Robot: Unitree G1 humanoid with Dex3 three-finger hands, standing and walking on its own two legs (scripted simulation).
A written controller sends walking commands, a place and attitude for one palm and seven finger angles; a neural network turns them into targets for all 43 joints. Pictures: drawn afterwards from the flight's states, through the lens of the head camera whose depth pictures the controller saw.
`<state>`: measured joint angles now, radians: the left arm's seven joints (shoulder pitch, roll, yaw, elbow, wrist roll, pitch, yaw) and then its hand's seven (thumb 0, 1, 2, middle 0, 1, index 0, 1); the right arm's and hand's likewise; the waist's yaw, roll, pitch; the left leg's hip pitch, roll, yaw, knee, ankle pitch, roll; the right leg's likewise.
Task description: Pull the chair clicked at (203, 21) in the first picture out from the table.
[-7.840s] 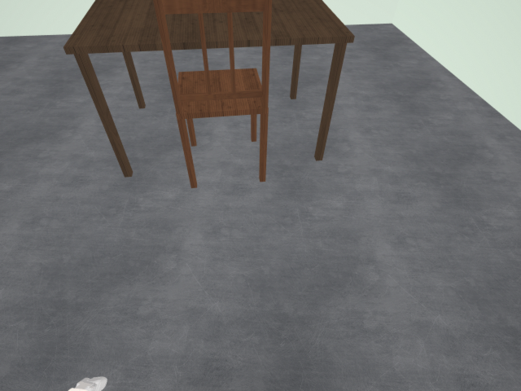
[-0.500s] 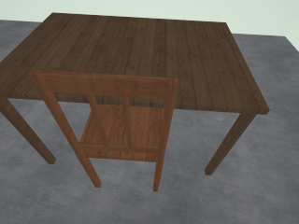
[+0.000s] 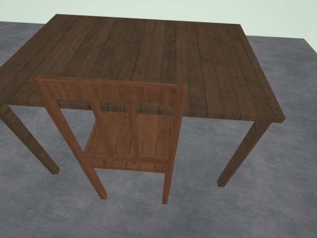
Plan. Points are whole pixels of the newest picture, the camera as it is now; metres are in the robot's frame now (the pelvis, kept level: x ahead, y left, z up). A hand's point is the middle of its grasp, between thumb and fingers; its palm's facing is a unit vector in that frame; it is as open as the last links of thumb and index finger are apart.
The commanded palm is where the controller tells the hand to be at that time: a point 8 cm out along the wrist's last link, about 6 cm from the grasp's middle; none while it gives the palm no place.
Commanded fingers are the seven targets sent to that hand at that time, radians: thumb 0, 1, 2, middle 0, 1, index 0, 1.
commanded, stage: look again from close up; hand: left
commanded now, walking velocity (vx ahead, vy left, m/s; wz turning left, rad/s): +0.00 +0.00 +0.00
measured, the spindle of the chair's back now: (104, 131) +0.45 +0.22 -0.06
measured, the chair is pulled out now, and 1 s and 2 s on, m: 0.00 0.00 0.00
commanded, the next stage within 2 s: raise the hand toward the chair's back in 0.42 s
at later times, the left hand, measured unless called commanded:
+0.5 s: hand out of the picture -0.02 +0.17 -0.18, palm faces +0.01 -0.98 -0.19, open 7.4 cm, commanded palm none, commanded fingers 0.00 0.90 0.90 -0.20 -0.30 -0.20 -0.30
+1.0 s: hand out of the picture +0.11 +0.17 -0.10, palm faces +0.09 -1.00 +0.01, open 9.7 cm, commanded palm +0.11 +0.23 -0.06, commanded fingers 0.00 0.32 0.65 -0.14 -0.21 -0.14 -0.21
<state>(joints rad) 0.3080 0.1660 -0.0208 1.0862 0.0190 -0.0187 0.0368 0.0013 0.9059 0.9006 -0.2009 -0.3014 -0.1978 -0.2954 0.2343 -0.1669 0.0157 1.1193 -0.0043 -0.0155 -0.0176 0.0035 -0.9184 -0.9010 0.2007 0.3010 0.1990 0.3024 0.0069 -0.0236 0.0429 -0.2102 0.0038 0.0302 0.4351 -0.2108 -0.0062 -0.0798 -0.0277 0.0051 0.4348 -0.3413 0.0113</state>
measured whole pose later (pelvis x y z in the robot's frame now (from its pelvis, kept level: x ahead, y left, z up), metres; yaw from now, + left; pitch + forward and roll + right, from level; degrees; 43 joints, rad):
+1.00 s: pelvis -0.06 -0.02 -0.09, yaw +2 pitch +12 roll -1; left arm 0.50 0.17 0.12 0.15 -0.20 -0.48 -0.25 0.01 0.54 0.75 -0.17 -0.25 -0.17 -0.24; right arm 0.13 -0.24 -0.07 0.49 0.01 -0.20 -0.02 0.01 -0.90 -0.90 0.20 0.30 0.20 0.30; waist 0.02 -0.05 -0.14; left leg -0.94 0.03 -0.04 1.14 -0.43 -0.03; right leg -0.79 0.00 -0.04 1.19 -0.61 -0.02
